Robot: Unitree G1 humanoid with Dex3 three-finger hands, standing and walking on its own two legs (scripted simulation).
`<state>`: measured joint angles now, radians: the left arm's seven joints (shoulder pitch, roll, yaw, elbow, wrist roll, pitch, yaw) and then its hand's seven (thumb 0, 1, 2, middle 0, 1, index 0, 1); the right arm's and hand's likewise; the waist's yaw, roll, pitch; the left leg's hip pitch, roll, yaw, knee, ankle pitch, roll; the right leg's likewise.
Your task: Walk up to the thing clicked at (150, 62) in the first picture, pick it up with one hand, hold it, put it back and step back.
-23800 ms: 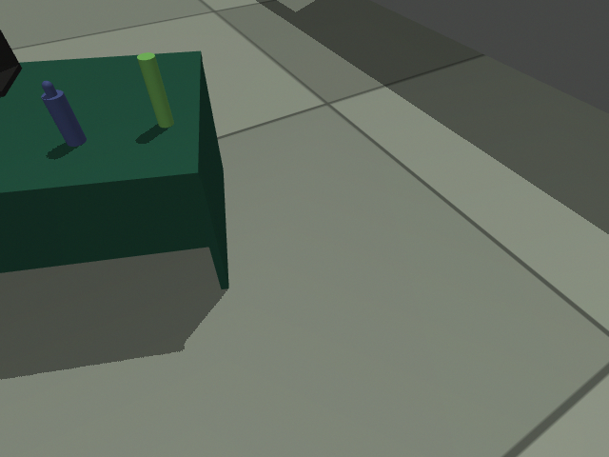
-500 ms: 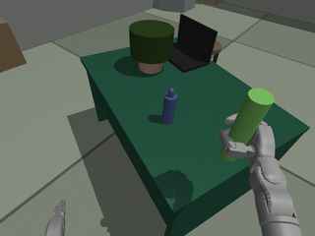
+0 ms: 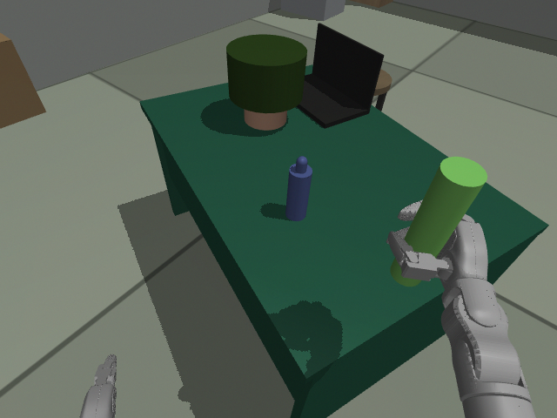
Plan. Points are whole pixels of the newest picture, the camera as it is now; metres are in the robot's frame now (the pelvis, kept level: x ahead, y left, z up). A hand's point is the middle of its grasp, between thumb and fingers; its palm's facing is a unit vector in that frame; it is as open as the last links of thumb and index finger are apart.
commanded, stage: hold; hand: right
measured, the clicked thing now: (429, 231) +0.32 -0.18 +0.15
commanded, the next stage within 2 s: crouch in 0.44 s
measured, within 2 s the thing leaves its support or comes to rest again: neither
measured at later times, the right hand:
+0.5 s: hand (411, 232) +0.33 -0.16 +0.13, palm faces +0.14 +0.99 -0.01, open 6.3 cm
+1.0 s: hand (399, 239) +0.37 -0.18 +0.07, palm faces +0.15 +0.99 +0.01, open 6.2 cm
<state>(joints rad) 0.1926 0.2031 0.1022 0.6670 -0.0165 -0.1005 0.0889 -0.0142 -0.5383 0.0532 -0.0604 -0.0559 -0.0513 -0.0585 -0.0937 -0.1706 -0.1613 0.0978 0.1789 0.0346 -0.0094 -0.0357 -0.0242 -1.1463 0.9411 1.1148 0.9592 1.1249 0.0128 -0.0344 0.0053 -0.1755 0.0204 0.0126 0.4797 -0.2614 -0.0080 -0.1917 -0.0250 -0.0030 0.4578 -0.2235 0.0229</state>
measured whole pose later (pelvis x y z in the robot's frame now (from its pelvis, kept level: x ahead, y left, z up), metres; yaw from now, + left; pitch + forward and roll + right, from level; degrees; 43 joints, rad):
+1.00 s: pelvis +0.00 +0.00 -0.01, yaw +0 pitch +2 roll +0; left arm 0.17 0.21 0.09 0.66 -0.01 -0.10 0.08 -0.01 -0.54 0.06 -0.06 -0.05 -0.05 -0.06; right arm -0.30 -0.21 -0.23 0.49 0.16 -0.13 0.01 -0.04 -0.02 -1.15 0.94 1.11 0.96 1.12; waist 0.05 0.01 0.01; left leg -0.30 0.02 0.00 0.56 -0.29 -0.01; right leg -0.32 -0.03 -0.01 0.54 -0.25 0.02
